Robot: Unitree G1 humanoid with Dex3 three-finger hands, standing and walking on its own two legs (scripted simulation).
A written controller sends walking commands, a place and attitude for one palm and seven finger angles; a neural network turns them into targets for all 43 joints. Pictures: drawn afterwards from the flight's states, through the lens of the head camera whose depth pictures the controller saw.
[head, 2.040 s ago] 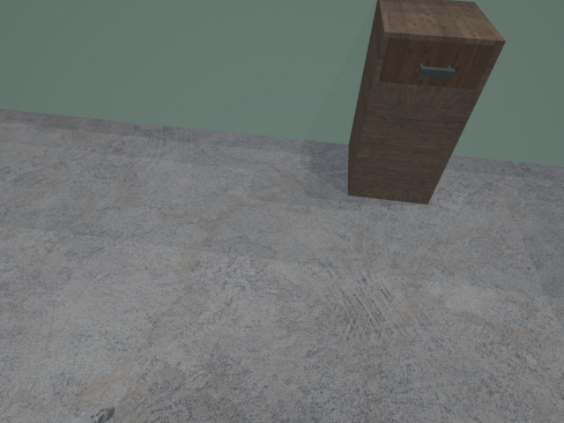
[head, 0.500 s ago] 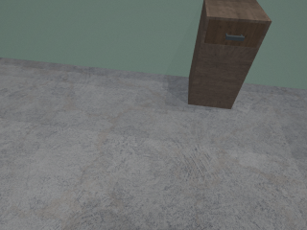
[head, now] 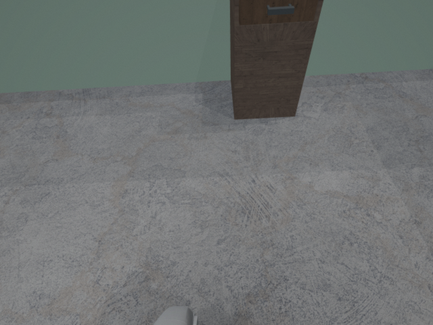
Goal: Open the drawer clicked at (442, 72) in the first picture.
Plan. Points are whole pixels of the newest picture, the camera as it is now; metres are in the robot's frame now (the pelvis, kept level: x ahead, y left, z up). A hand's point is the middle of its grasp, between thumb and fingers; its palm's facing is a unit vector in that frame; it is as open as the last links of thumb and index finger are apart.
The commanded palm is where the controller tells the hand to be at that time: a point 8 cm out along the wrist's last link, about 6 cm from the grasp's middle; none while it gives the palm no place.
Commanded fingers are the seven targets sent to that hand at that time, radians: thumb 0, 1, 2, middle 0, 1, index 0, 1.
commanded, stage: walk to a spot facing it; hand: left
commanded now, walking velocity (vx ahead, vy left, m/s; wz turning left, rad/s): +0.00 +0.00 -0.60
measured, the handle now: (279, 8) +1.40 -0.16 -0.05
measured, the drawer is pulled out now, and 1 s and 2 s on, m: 0.00 0.00 0.00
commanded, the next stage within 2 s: none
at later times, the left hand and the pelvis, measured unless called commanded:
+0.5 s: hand out of the picture +0.12 +0.26 -0.16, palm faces -0.20 -0.96 -0.21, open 7.4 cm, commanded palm none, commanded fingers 0.00 0.90 0.90 -0.20 -0.30 -0.20 -0.30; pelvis +0.01 +0.06 +0.01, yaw -17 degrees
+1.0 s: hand (235, 232) +0.36 +0.00 -0.18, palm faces -0.63 -0.76 -0.14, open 7.4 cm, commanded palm none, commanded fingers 0.00 0.90 0.90 -0.20 -0.30 -0.20 -0.30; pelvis +0.14 -0.05 -0.02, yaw -36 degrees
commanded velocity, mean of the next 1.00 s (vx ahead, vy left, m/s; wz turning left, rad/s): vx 0.26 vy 0.00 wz -0.55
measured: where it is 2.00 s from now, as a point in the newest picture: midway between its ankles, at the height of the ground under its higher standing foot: (300, 265)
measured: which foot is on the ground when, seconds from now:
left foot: up 0.00-0.40, down 0.42-0.96, up 0.98-1.00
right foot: down 0.00-0.42, up 0.44-0.92, down 0.94-1.00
